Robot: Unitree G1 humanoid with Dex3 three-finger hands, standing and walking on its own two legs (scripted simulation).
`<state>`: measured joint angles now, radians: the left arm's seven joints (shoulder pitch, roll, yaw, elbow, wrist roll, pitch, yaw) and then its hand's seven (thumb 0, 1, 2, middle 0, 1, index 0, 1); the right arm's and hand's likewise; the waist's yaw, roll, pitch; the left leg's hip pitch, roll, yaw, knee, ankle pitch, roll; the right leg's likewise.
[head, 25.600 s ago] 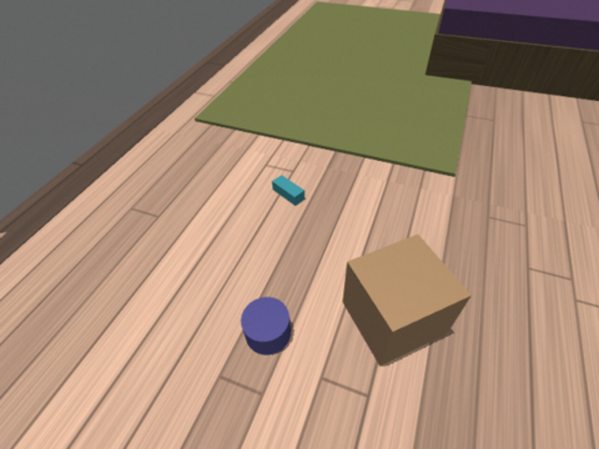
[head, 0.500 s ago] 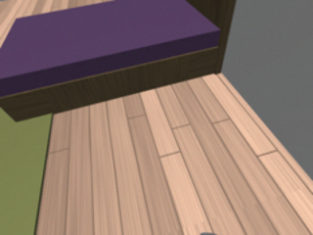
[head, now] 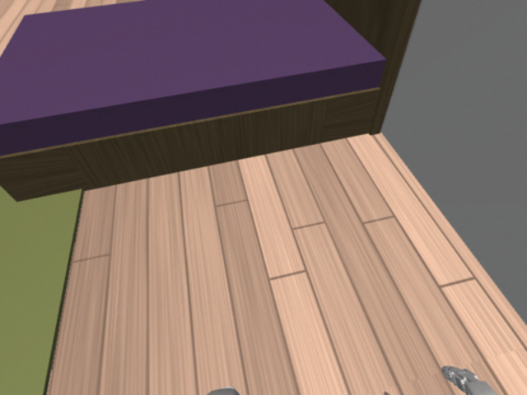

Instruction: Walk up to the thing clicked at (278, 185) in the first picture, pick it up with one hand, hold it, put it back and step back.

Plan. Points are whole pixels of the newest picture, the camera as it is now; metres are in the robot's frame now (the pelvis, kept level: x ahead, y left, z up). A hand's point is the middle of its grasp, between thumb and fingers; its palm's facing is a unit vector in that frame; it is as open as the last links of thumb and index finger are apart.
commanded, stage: walk up
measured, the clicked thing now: out of the picture -0.45 +1.40 -0.72
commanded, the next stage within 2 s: stand in 0.50 s
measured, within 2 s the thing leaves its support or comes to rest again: neither
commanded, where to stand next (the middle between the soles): +0.05 +0.00 m, yaw +1 degrees
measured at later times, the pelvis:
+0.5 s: pelvis +0.01 +0.01 +0.03, yaw +0 degrees
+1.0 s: pelvis +0.02 +0.01 +0.03, yaw +0 degrees
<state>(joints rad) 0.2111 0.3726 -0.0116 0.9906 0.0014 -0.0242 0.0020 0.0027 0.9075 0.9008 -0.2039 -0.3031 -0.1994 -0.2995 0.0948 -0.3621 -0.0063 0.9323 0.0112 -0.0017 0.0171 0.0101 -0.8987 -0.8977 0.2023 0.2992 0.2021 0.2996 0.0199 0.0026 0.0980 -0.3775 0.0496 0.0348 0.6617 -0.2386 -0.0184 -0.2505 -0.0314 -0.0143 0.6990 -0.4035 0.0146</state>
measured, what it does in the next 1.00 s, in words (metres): stands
